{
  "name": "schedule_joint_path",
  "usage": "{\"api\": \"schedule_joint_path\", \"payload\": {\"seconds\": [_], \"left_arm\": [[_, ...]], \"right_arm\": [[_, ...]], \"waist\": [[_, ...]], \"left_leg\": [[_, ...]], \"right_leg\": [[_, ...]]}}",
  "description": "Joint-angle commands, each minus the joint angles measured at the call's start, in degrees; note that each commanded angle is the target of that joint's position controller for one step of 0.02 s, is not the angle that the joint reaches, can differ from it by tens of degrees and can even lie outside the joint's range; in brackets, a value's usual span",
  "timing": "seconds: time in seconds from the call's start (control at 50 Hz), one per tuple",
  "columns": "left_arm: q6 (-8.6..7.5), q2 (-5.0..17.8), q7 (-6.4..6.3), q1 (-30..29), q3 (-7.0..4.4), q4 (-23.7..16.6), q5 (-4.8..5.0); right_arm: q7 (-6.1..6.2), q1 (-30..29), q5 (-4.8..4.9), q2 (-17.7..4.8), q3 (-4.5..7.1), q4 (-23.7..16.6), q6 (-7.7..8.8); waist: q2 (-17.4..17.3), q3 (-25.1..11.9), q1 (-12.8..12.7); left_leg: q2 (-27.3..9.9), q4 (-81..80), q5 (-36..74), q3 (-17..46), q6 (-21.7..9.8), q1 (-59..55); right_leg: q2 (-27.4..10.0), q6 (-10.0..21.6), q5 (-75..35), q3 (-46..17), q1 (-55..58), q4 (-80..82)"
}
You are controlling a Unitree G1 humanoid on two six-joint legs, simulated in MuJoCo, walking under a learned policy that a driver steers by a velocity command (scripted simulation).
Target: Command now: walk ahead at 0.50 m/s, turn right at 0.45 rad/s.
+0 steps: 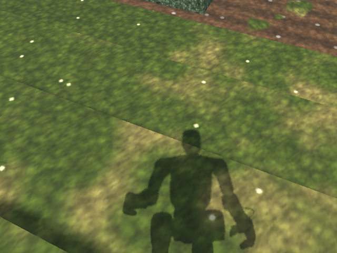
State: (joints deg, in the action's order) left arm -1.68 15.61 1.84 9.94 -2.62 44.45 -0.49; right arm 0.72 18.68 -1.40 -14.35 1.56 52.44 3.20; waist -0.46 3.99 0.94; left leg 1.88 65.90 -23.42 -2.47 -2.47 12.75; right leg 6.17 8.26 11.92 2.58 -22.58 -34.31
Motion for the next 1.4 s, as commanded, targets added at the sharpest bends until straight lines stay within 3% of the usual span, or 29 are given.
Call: {"api": "schedule_joint_path", "payload": {"seconds": [0.02,0.06,0.16,0.24,0.36,0.42,0.5,0.54,0.58,0.6,0.62,0.64,0.66,0.68,0.7,0.74,0.8,0.88,0.98,1.04,1.14,1.2,1.22,1.24,1.26,1.28,1.3,1.34,1.4], "left_arm": [[-0.17,8.3,-0.67,7.8,-2.47,-0.9,0.46],[-1.03,7.4,-0.71,7.8,-1.84,-0.7,0.42],[-1.14,9.3,-1.34,12.8,-1.94,0.0,1.02],[-1.09,9.5,-1.68,16.7,-2.36,-0.1,-0.09],[-1.11,10.9,-4.31,28.1,-3.16,2.5,-0.81],[-1.64,8.5,-4.30,22.0,-2.50,1.3,-1.33],[-1.64,6.7,-4.05,17.2,-1.90,0.1,-0.26],[-0.75,6.7,-5.16,16.9,-1.98,1.1,-1.07],[0.66,6.8,-5.78,15.6,-2.09,1.4,-0.35],[1.51,4.4,-5.92,18.2,-2.19,1.7,0.85],[2.14,1.3,-6.53,28.4,-1.59,0.3,3.97],[2.18,2.5,-6.99,29.8,-1.21,-0.4,3.87],[2.68,2.8,-6.61,24.9,-1.16,0.1,1.10],[3.46,4.8,-5.59,19.0,-1.25,-2.6,-1.62],[4.59,6.9,-4.43,13.4,-1.81,-3.1,-3.98],[6.63,7.4,-2.79,4.6,-1.82,-6.4,-3.06],[7.65,0.7,-2.08,-2.1,0.23,-10.6,-1.96],[8.14,0.0,-2.26,-3.4,0.12,-12.9,-3.43],[8.85,0.9,-1.91,-9.5,-0.22,-16.4,-3.33],[8.07,0.3,-0.85,-12.5,0.20,-18.1,-2.62],[6.51,0.6,0.67,-12.3,0.22,-18.8,0.53],[4.54,1.4,0.57,-4.3,-0.47,-15.6,1.17],[3.38,3.2,0.00,0.5,-1.11,-13.7,0.76],[2.45,6.9,-0.45,3.9,-1.37,-15.4,1.15],[2.86,15.9,-1.30,8.2,-3.73,-15.8,0.63],[3.43,13.0,-2.25,10.6,-3.25,-13.1,-0.56],[3.73,10.6,-3.00,6.2,-2.30,-12.7,-0.76],[3.83,6.0,-3.34,-0.7,-0.97,-13.7,-0.58],[3.36,5.2,-2.56,-0.4,-0.78,-12.3,-0.49]], "right_arm": [[0.11,-2.9,0.27,-9.1,1.93,-6.3,1.41],[0.26,-1.2,-0.98,-7.4,1.86,-6.0,-1.18],[-1.22,-9.1,-1.10,-5.9,2.18,-9.3,-3.22],[-2.09,-12.0,-1.32,-6.7,2.39,-9.8,-3.36],[-1.61,-25.7,-1.53,-9.2,3.56,-14.0,-1.33],[-2.31,-27.2,-1.44,-6.9,2.72,-16.2,-0.94],[-2.52,-20.4,-0.45,-3.3,1.53,-15.4,-0.22],[-0.65,-11.0,0.87,-3.7,1.85,-12.0,0.19],[0.76,6.3,0.19,-6.0,3.19,-5.5,0.93],[0.39,10.4,-1.13,-8.6,3.79,-4.6,0.98],[-0.85,11.6,-2.32,-9.6,2.51,-6.7,1.66],[-1.68,9.9,-0.52,-10.1,3.08,-7.9,1.31],[-1.27,6.8,0.39,-7.5,2.37,-9.9,0.98],[0.82,-1.8,0.93,-10.2,3.05,-12.0,1.48],[2.05,-3.2,1.15,-7.5,2.05,-12.4,0.94],[1.79,-1.8,-0.20,-7.0,1.06,-10.6,0.03],[2.31,0.0,0.28,-5.7,0.42,-9.8,-0.62],[2.78,3.3,0.08,-5.6,0.25,-11.4,-1.59],[3.39,5.7,-0.67,-6.7,1.24,-14.0,-2.96],[3.63,5.2,-1.26,-7.2,1.94,-15.3,-3.54],[2.54,3.3,-1.78,-10.4,3.61,-16.2,-5.02],[1.41,4.2,-1.20,-10.2,3.74,-14.4,-6.31],[0.78,7.3,-1.78,-8.3,3.63,-13.1,-6.50],[-0.21,6.0,-2.05,-3.2,2.50,-15.9,-6.82],[-0.46,-5.8,-2.37,-4.9,2.61,-21.9,-6.84],[-0.53,-9.9,-1.77,-6.3,2.70,-22.5,-6.40],[-0.29,-8.1,-0.77,-5.1,2.20,-21.4,-5.94],[0.43,-3.5,-1.35,-6.0,2.30,-17.4,-6.03],[-0.76,-1.6,-0.60,-5.9,2.13,-15.8,-7.07]], "waist": [[-0.1,-3.3,-2.2],[-0.1,-2.9,0.4],[2.1,-1.3,-1.5],[3.3,-4.6,-3.5],[4.6,0.0,-9.0],[5.1,1.7,-7.8],[2.7,-3.0,-5.8],[1.5,-4.7,-2.2],[-3.6,-8.1,4.6],[-7.8,-11.0,4.2],[-9.9,-19.8,-1.8],[-12.2,-26.8,-2.0],[-6.2,-23.7,-1.0],[-12.8,-22.2,-1.7],[-6.7,-17.1,-2.3],[-3.7,-7.0,-2.7],[-6.6,-4.2,-3.2],[-4.8,-8.9,-2.5],[-3.8,-7.5,0.5],[-5.0,-6.5,2.1],[-8.5,-5.7,3.3],[-2.9,-5.3,1.0],[5.5,-6.2,0.0],[16.7,-5.6,-0.1],[16.8,-2.9,-6.2],[9.7,-2.8,-6.2],[12.4,-2.6,-2.4],[11.2,-4.8,1.1],[6.5,-9.0,2.4]], "left_leg": [[-5.6,7.4,5.2,6.3,0.4,24.4],[-7.2,-1.3,5.1,6.4,2.0,18.3],[-6.8,-13.7,14.4,3.9,4.8,22.1],[-6.6,-11.4,24.9,3.4,4.0,25.1],[-5.6,-15.4,19.9,8.3,3.9,48.7],[-3.6,-27.1,34.5,7.0,3.9,34.7],[0.0,-39.0,49.5,6.6,2.3,5.1],[-3.2,-49.1,56.8,9.5,3.3,-1.1],[-8.0,-62.5,73.1,7.8,4.8,-18.5],[-14.9,-49.4,85.5,11.5,3.7,-33.1],[-26.6,-24.5,122.9,15.0,1.4,-45.5],[-31.7,-21.8,121.1,21.1,-4.6,-48.6],[-28.6,-27.9,101.3,20.1,-5.6,-38.0],[-31.9,-38.7,59.8,27.3,-14.4,-25.9],[-29.4,-43.2,48.6,26.3,-15.1,-13.9],[-23.4,-46.3,43.7,16.0,-12.3,5.1],[-17.6,-45.1,33.3,9.8,-11.2,11.4],[-18.7,-44.4,30.1,11.1,-14.1,1.9],[-19.1,-46.8,16.0,9.8,-13.1,-5.9],[-19.0,-48.3,7.2,6.7,-11.3,-6.5],[-20.6,-49.3,-1.1,0.0,-8.2,2.2],[-19.3,-39.9,-0.8,-4.7,-4.2,7.6],[-16.3,-28.3,-3.6,-9.3,-0.9,11.1],[-11.4,-7.3,-18.0,-10.8,3.2,26.5],[-1.6,-2.4,-17.8,-1.6,5.0,39.6],[-3.8,1.8,-11.2,4.4,4.9,38.4],[-3.6,3.2,-6.1,4.1,4.9,37.8],[-3.3,6.2,1.9,2.5,5.7,31.4],[-2.3,4.9,6.0,1.8,5.8,22.2]], "right_leg": [[-19.9,11.8,-15.5,-29.6,20.5,18.3],[-15.6,9.2,-18.0,-23.9,14.0,20.5],[-11.8,7.9,-21.7,-20.3,13.4,23.0],[-11.8,6.6,-24.2,-21.3,17.9,19.7],[-14.6,8.2,-29.4,-29.9,38.9,10.5],[-9.4,5.4,-19.4,-27.9,22.5,6.6],[-2.6,-0.6,-7.2,-25.5,6.9,-3.8],[-0.3,-2.1,-2.3,-24.7,11.9,-19.4],[4.1,-4.1,13.6,-17.7,6.8,-43.6],[7.3,-5.6,40.2,-14.1,-7.1,-63.2],[6.3,-7.4,51.0,-11.4,-18.4,-78.1],[2.4,-8.1,45.1,-10.4,-27.0,-85.3],[0.6,-8.7,36.9,-8.6,-28.8,-87.0],[-0.7,-8.8,24.0,-7.0,-30.3,-85.3],[-3.0,-8.6,19.2,-6.3,-27.0,-83.2],[-3.1,-8.6,12.1,-7.3,-22.9,-74.6],[-1.0,-10.2,4.2,-5.3,-27.1,-68.8],[-0.6,-11.8,3.0,-5.9,-32.9,-67.0],[-3.3,-12.8,3.2,-5.5,-35.6,-57.1],[-6.3,-12.4,2.7,-4.1,-29.3,-40.7],[-6.7,-8.1,14.5,2.1,-4.4,-15.8],[-3.9,-5.9,9.6,3.6,10.8,0.6],[-5.4,-5.6,8.8,-2.0,16.6,7.9],[-23.0,-1.9,8.0,-28.1,20.0,10.4],[-31.8,8.4,-11.4,-46.0,17.7,18.2],[-29.0,9.7,-15.2,-37.5,17.7,15.7],[-25.5,8.0,-16.1,-29.9,15.4,14.0],[-18.2,5.2,-21.9,-19.6,10.4,11.9],[-15.1,3.8,-24.1,-14.9,6.0,11.3]]}}
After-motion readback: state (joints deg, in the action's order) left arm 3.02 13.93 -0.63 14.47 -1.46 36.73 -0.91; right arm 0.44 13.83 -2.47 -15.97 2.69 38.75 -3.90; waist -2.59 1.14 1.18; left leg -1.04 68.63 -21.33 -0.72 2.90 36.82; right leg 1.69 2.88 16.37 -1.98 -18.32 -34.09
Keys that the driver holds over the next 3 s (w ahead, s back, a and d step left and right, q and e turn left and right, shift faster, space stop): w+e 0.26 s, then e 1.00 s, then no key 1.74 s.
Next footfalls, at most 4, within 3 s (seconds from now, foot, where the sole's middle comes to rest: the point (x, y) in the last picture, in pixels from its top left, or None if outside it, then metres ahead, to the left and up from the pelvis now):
0.60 left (158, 247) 0.53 0.08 -0.91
1.22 right None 0.39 -0.08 -0.91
1.62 left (167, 239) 0.56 0.05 -0.91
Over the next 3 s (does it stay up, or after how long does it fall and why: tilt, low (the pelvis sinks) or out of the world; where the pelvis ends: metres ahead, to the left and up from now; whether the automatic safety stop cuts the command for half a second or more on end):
stays up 0.49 0.02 -0.13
